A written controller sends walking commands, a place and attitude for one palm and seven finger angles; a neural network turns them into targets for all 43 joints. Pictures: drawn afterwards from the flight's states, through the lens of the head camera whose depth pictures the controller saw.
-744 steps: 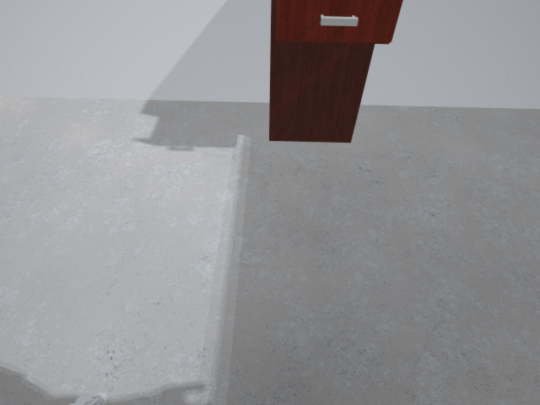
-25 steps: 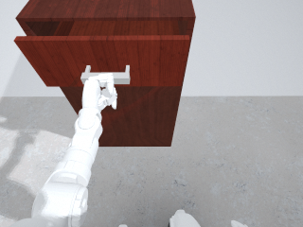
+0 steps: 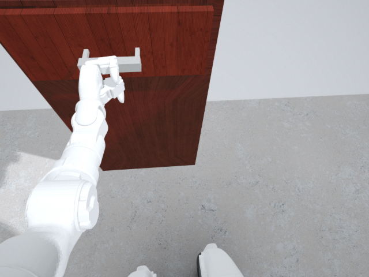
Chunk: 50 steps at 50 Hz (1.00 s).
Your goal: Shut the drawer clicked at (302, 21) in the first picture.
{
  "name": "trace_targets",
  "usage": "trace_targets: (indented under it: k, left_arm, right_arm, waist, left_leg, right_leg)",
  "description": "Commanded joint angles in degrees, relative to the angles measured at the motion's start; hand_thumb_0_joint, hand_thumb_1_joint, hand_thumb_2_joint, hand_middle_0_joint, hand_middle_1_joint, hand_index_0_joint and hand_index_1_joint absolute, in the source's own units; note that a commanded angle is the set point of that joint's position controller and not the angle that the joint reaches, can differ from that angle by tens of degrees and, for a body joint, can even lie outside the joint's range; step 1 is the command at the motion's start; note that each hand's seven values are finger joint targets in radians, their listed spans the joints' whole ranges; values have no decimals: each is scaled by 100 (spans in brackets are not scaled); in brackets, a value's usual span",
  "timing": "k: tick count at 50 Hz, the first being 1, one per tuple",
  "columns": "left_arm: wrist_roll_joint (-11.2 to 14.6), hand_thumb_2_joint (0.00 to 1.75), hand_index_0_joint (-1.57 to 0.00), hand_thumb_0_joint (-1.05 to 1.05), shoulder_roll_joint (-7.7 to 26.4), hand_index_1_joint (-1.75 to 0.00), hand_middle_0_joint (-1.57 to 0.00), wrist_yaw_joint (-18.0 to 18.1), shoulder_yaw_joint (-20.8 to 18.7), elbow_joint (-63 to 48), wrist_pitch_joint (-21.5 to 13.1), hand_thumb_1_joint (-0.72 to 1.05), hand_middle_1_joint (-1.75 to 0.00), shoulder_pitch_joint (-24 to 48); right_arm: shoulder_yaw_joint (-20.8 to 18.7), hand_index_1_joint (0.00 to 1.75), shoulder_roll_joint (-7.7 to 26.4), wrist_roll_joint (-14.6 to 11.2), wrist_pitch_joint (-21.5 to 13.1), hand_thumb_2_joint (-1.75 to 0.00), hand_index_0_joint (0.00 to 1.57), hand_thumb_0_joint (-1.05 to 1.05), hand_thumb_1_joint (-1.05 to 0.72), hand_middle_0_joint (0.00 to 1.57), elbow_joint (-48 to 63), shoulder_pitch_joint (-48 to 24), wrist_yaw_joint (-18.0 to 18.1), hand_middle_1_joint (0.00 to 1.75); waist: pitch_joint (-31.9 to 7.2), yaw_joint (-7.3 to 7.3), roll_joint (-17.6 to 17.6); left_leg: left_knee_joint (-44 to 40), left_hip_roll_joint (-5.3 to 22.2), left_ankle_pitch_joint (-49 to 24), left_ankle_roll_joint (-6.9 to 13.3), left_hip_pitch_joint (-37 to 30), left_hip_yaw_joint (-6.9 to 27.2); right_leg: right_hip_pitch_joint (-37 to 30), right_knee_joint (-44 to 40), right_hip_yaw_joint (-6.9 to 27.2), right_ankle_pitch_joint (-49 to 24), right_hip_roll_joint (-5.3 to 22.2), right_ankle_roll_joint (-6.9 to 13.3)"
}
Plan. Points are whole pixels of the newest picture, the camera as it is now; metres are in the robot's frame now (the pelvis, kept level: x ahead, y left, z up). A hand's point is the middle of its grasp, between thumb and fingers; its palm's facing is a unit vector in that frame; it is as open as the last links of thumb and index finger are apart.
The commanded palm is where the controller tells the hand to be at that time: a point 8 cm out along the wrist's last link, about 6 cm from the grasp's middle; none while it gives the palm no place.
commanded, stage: push the drawer shut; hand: left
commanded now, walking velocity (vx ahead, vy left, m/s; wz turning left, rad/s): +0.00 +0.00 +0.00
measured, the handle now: (111, 58) +0.59 +0.11 +0.09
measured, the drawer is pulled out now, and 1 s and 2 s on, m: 0.03 0.00 0.00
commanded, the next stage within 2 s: pull the fist back off the drawer in 0.42 s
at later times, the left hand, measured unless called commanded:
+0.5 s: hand (121, 75) +0.54 +0.08 +0.08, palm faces -0.03 -1.00 -0.04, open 2.9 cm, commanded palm +0.56 +0.13 +0.09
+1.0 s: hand (124, 76) +0.53 +0.08 +0.09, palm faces -0.05 -1.00 -0.03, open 3.3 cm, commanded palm +0.49 +0.13 +0.09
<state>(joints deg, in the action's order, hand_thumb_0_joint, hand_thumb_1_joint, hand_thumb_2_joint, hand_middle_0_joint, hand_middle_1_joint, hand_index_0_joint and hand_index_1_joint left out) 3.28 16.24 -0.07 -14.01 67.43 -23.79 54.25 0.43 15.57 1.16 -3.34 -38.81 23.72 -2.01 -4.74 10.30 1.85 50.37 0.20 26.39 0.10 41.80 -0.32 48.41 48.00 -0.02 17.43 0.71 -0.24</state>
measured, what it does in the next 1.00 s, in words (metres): stands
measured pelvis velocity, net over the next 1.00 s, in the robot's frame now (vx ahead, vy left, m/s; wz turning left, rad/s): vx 0.00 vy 0.01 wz -0.01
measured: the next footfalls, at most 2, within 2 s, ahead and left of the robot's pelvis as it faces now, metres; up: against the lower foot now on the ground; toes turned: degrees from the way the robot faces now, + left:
none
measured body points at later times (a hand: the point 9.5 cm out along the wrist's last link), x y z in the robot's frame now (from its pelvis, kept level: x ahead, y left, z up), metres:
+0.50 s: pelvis -0.01 +0.01 -0.01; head +0.13 +0.01 +0.42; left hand +0.54 +0.14 +0.09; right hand -0.04 -0.25 -0.12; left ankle -0.03 +0.12 -0.69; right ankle +0.05 -0.12 -0.69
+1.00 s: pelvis +0.00 +0.01 -0.01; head +0.12 +0.00 +0.43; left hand +0.53 +0.13 +0.09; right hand -0.04 -0.24 -0.12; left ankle -0.03 +0.12 -0.69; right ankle +0.05 -0.12 -0.69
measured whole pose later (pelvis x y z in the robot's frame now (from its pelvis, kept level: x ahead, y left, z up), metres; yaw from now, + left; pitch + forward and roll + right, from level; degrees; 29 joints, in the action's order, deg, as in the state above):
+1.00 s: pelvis +0.00 +0.01 -0.01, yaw -1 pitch +21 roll -1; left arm 2.0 17.6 0.6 -15.1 67.8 -23.1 57.9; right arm 1.2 15.4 2.7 0.5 -36.5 27.0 -3.7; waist -5.7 11.9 2.5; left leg 53.0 0.6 27.4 0.6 46.2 -0.3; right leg 52.2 48.9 0.1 17.4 0.3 -0.7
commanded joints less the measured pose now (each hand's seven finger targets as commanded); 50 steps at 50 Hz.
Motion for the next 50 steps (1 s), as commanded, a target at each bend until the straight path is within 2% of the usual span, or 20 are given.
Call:
trace_targets:
  k: [1,3,6,7,12,14,17,19,21,25,26,32,36,39,40,44,45,46,47,50]
  left_arm:
    - [-42,90,-140,0,1085,-160,-140,34,-197,-1218,-404,90,-160,3447]
    - [-93,90,-140,0,1038,-160,-140,44,-133,-1261,-410,90,-160,3630]
    - [-107,90,-140,0,1006,-160,-140,71,-132,-959,-352,90,-160,3676]
    - [-139,90,-140,0,1054,-160,-140,75,-138,-1001,-356,90,-160,3824]
    - [-222,90,-140,0,1345,-160,-140,104,-302,-897,-332,90,-160,4177]
    - [-245,90,-140,0,1370,-160,-140,143,-277,-857,-310,90,-160,4381]
    - [-280,90,-140,0,1247,-160,-140,203,-98,-982,-341,90,-160,4774]
    - [-297,90,-140,0,1442,-160,-140,250,-177,-889,-344,90,-160,4865]
    - [-290,90,-140,0,1143,-160,-140,264,89,-940,-360,90,-160,5075]
    - [-286,90,-140,0,1335,-160,-140,324,23,-711,-325,90,-160,5171]
    - [-278,90,-140,0,1284,-160,-140,328,103,-789,-347,90,-160,5278]
    - [-308,90,-140,0,1500,-160,-140,295,-124,-614,-335,90,-160,5069]
    - [-259,90,-140,0,1337,-160,-140,236,-105,-685,-366,90,-160,4869]
    - [-214,90,-140,0,1313,-160,-140,197,-171,-623,-332,90,-160,4500]
    - [-195,90,-140,0,1285,-160,-140,177,-198,-600,-310,90,-160,4283]
    - [-154,90,-140,0,1088,-160,-140,99,-138,-977,-347,90,-160,3831]
    - [-140,90,-140,0,1142,-160,-140,86,-211,-1090,-356,90,-160,3585]
    - [-107,90,-140,0,1084,-160,-140,63,-193,-1228,-381,90,-160,3355]
    - [-89,90,-140,0,796,-160,-140,19,-32,-1281,-355,90,-160,3095]
    - [-23,90,-140,0,906,-160,-140,36,-232,-1374,-246,90,-160,2501]
  right_arm:
    - [-284,30,883,34,-72,-90,20,0,-90,20,325,955,40,30]
    - [-283,30,871,68,-44,-90,20,0,-90,20,309,1027,26,30]
    - [-275,30,893,99,7,-90,20,0,-90,20,290,1125,8,30]
    - [-268,30,900,112,23,-90,20,0,-90,20,266,1155,0,30]
    - [-255,30,923,141,114,-90,20,0,-90,20,273,1293,1,30]
    - [-246,30,915,149,130,-90,20,0,-90,20,254,1321,12,30]
    - [-235,30,916,161,115,-90,20,0,-90,20,213,1339,19,30]
    - [-211,30,952,166,107,-90,20,0,-90,20,195,1343,39,30]
    - [-203,30,930,172,77,-90,20,0,-90,20,193,1327,41,30]
    - [-174,30,1000,182,38,-90,20,0,-90,20,160,1325,75,30]
    - [-155,30,1009,178,29,-90,20,0,-90,20,174,1335,92,30]
    - [-140,30,1032,200,19,-90,20,0,-90,20,237,1332,45,30]
    - [-159,30,1011,207,39,-90,20,0,-90,20,310,1311,-12,30]
    - [-173,30,1026,194,87,-90,20,0,-90,20,345,1268,-47,30]
    - [-182,30,1017,185,101,-90,20,0,-90,20,378,1265,-56,30]
    - [-222,30,977,169,177,-90,20,0,-90,20,473,1235,-86,30]
    - [-243,30,969,157,208,-90,20,0,-90,20,503,1234,-93,30]
    - [-251,30,961,147,235,-90,20,0,-90,20,566,1214,-102,30]
    - [-260,30,921,127,262,-90,20,0,-90,20,593,1155,-126,30]
    - [-297,30,910,81,379,-90,20,0,-90,20,669,1086,-124,30]
  waist:
    - [-2601,309,47]
    - [-2823,331,270]
    - [-2665,436,72]
    - [-2725,453,196]
    - [-2772,567,212]
    - [-2694,653,146]
    - [-2736,763,511]
    - [-2683,809,416]
    - [-2647,917,676]
    - [-2556,1018,475]
    - [-2565,1043,570]
    - [-2706,893,491]
    - [-2744,766,625]
    - [-2652,674,382]
    - [-2664,612,255]
    - [-2889,422,435]
    - [-2953,315,297]
    - [-3048,231,393]
    - [-3037,190,427]
    - [-2743,62,-140]
  left_leg:
    - [-600,-132,-1476,153,-563,38]
    - [-527,-117,-1724,119,-742,98]
    - [-481,-96,-1812,131,-659,137]
    - [-457,-87,-1863,116,-706,156]
    - [-360,-84,-1871,135,-586,165]
    - [-371,-91,-1656,150,-460,176]
    - [-360,-78,-1601,128,-709,252]
    - [-362,-68,-1432,134,-603,301]
    - [-377,-63,-1406,122,-803,337]
    - [-394,-59,-986,143,-557,366]
    - [-413,-60,-954,146,-594,385]
    - [-422,-89,-842,139,-473,395]
    - [-418,-91,-1023,112,-629,406]
    - [-416,-89,-939,127,-445,324]
    - [-434,-98,-918,140,-358,273]
    - [-434,-82,-1410,99,-695,235]
    - [-443,-74,-1563,93,-703,218]
    - [-455,-79,-1808,75,-864,223]
    - [-449,-71,-1923,61,-940,169]
    - [-526,-85,-1820,113,-546,28]
  right_leg:
    - [-1816,-384,-73,-1257,-185,121]
    - [-1675,-311,-94,-1354,-175,124]
    - [-1555,-308,-134,-1398,-201,118]
    - [-1491,-282,-139,-1404,-195,122]
    - [-1424,-269,-123,-1426,-208,107]
    - [-1420,-316,-118,-1276,-210,87]
    - [-1087,-320,-158,-1067,-210,95]
    - [-1019,-322,-168,-874,-216,96]
    - [-778,-343,-204,-772,-219,103]
    - [-712,-395,-200,-438,-224,88]
    - [-658,-390,-197,-417,-222,93]
    - [-856,-358,-213,-370,-211,108]
    - [-875,-316,-238,-487,-216,138]
    - [-1015,-371,-207,-460,-219,129]
    - [-1175,-389,-194,-487,-226,130]
    - [-1299,-317,-218,-867,-236,159]
    - [-1462,-296,-221,-1020,-241,165]
    - [-1524,-259,-236,-1195,-252,180]
    - [-1527,-277,-243,-1295,-252,179]
    - [-1961,-352,-203,-1466,-259,159]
